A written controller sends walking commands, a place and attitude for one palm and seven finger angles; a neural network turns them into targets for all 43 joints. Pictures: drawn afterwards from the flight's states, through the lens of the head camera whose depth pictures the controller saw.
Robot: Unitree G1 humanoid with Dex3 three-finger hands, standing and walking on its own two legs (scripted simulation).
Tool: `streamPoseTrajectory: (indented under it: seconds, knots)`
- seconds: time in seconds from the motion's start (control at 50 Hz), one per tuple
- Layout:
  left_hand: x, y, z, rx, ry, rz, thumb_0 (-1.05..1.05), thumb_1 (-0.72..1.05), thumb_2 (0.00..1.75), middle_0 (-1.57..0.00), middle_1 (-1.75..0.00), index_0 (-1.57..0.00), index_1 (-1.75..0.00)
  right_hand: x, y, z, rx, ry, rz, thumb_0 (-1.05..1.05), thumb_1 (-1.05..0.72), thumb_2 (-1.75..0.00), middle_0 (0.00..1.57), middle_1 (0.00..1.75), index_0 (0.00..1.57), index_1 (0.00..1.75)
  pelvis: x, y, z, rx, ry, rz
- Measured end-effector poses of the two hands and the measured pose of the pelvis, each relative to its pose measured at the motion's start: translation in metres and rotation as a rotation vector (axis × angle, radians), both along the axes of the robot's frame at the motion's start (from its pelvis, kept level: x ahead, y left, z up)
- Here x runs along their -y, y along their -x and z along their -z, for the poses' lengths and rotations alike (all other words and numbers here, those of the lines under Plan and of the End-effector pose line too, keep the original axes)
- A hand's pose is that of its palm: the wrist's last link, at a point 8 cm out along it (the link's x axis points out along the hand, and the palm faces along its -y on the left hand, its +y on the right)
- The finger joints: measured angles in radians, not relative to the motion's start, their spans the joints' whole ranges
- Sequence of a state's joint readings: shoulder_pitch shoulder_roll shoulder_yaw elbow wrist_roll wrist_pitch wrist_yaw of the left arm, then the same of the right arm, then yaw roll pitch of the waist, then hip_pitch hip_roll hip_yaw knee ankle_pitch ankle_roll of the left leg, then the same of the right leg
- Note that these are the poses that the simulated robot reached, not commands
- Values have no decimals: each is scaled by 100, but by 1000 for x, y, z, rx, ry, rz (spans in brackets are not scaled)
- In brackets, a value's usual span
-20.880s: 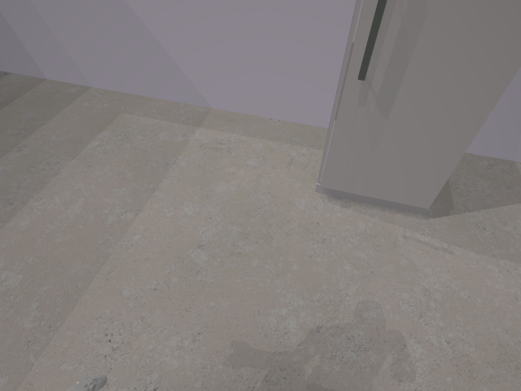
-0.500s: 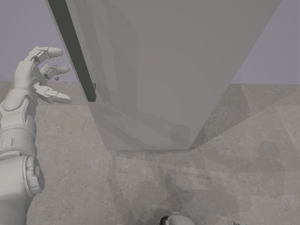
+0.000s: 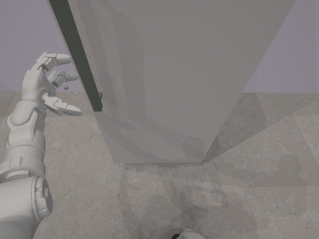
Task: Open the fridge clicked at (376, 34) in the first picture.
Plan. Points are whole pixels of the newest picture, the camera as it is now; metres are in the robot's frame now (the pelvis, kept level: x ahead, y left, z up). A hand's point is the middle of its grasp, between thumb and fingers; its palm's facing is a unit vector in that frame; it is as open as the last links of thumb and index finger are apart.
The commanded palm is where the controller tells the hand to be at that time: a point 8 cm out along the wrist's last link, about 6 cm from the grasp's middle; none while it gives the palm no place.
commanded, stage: feel for the door with the fingertips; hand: left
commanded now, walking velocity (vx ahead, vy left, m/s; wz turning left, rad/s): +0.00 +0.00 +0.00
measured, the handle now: (81, 51) +0.52 +0.19 +0.17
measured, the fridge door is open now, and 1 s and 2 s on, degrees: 0 0 0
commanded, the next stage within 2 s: slide the fingers in behind the handle in 0.84 s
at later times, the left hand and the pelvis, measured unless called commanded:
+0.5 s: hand (71, 81) +0.46 +0.21 +0.12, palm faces +0.00 -1.00 +0.00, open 14.0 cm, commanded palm +0.44 +0.26 +0.11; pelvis -0.01 +0.00 +0.00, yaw +0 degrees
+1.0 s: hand (73, 77) +0.48 +0.21 +0.12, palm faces -0.02 -1.00 +0.01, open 13.7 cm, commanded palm +0.46 +0.26 +0.11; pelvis -0.01 +0.00 +0.00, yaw +0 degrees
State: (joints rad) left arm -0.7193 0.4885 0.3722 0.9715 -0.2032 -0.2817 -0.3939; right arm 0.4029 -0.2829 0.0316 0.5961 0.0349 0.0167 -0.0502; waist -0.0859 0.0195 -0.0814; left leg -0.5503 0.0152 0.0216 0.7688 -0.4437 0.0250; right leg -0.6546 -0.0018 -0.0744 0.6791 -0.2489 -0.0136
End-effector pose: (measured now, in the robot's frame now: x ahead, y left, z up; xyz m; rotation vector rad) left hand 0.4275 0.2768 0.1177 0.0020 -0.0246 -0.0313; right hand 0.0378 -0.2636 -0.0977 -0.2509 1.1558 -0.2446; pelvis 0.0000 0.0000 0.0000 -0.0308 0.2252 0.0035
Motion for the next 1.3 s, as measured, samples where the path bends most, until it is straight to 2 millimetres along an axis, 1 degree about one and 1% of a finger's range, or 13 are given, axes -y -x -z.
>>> streamPoseTrajectory:
  seconds: [0.12,0.2,0.28,0.36,0.48,0.6,0.68,0.82,0.9,1.08,1.24,1.3]
  knots:
    - [14,-2,6,-38,11,-2,-1,-50,30,-30,-120,-30,-120,0,-10,-1,42,0,-15,1,-90,-90,20,30,21,30,0,4,0,8,-4,-6]
    - [23,-2,3,-15,1,-13,-1,-50,30,-30,-120,-30,-120,-2,-14,0,66,-10,-21,1,-91,-90,20,30,21,30,1,5,0,10,-6,-2]
    - [21,-3,3,-19,10,-40,-1,-50,30,-30,-120,-30,-120,-4,-13,1,69,-21,-18,1,-90,-90,20,30,21,30,2,6,1,14,-9,2]
    - [15,-5,3,-36,-17,-48,-1,-50,30,-30,-120,-30,-120,-3,-6,3,53,-20,-15,1,-90,-90,20,30,21,30,4,8,1,12,-9,-2]
    - [12,-10,-6,-1,-3,-32,-1,-50,30,-30,-120,-30,-120,1,10,6,4,-10,-3,1,-90,-90,20,30,21,30,4,9,2,3,-8,-2]
    - [13,-18,0,-47,-5,-13,-1,-50,30,-30,-120,-30,-120,6,24,5,-34,11,14,1,-90,-90,20,30,21,30,4,10,3,-12,-7,-4]
    - [14,-23,4,-34,10,-19,-1,-50,30,-30,-120,-30,-120,8,31,3,-56,22,27,1,-90,-90,20,30,21,30,3,10,4,-21,-7,3]
    - [13,-31,0,-9,-4,-15,-1,-50,30,-31,-121,-30,-120,6,38,2,-77,25,44,1,-91,-90,20,30,21,30,1,8,4,-33,-1,4]
    - [11,-33,-1,-20,3,-9,-1,-50,30,-33,-122,-33,-122,2,37,2,-81,16,46,1,-91,-90,20,30,21,30,-1,6,4,-33,0,7]
    - [9,-34,0,-19,6,-10,-1,-50,30,-35,-123,-35,-123,-5,29,4,-67,4,30,1,-90,-90,20,30,21,30,-4,5,5,-39,2,4]
    - [12,-31,12,-50,7,-14,-1,-50,30,-32,-121,-32,-121,-8,21,5,-57,-3,22,1,-90,-90,20,30,21,30,-6,3,5,-37,3,5]
    - [15,-29,12,-33,-1,-12,-1,-50,30,-31,-121,-31,-121,-9,18,5,-53,-5,19,1,-90,-90,20,30,21,30,-7,1,5,-37,4,4]
